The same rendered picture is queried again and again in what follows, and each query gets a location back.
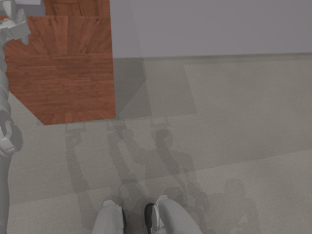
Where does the left robot upper arm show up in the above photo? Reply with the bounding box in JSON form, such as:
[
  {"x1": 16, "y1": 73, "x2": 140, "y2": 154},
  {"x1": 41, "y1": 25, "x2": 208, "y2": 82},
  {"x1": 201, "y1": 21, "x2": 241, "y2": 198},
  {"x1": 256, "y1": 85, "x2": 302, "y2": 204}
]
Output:
[{"x1": 0, "y1": 108, "x2": 23, "y2": 234}]

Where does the drawer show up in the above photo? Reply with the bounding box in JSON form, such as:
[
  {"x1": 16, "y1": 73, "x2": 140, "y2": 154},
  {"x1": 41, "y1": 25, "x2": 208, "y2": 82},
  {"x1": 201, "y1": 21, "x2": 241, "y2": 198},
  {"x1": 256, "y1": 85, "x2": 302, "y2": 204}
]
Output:
[{"x1": 43, "y1": 0, "x2": 101, "y2": 17}]

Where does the left robot hand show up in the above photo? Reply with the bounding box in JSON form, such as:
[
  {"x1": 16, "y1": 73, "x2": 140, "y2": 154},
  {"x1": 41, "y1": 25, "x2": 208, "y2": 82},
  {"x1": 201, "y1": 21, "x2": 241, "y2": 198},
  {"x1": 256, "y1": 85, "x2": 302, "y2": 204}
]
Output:
[{"x1": 0, "y1": 0, "x2": 31, "y2": 49}]

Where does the robot right foot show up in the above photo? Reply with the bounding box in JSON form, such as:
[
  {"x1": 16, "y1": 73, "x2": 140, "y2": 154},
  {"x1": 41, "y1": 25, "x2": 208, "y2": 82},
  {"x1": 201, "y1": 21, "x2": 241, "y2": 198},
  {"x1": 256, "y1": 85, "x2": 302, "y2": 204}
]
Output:
[{"x1": 144, "y1": 203, "x2": 155, "y2": 234}]

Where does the left robot forearm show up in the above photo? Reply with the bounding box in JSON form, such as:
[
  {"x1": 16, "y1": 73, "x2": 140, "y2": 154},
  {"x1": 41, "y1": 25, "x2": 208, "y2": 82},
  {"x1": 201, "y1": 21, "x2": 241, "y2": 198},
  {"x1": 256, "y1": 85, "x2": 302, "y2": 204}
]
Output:
[{"x1": 0, "y1": 45, "x2": 11, "y2": 116}]

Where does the handle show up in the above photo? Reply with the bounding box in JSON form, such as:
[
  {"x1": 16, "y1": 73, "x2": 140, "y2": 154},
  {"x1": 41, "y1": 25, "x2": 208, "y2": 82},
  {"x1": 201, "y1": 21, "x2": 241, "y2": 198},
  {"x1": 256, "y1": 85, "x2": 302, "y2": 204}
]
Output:
[{"x1": 0, "y1": 0, "x2": 46, "y2": 17}]

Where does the left robot shin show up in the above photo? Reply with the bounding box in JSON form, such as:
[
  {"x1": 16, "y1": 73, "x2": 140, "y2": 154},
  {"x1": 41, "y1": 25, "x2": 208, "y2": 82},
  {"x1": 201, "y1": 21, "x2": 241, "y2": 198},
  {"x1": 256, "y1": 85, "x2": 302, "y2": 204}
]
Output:
[{"x1": 102, "y1": 200, "x2": 124, "y2": 234}]

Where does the cabinet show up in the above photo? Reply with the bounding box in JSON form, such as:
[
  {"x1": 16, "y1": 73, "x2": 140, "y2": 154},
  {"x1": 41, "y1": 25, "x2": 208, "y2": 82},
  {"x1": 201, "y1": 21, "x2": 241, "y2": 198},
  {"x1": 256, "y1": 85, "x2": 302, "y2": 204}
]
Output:
[{"x1": 0, "y1": 0, "x2": 116, "y2": 126}]

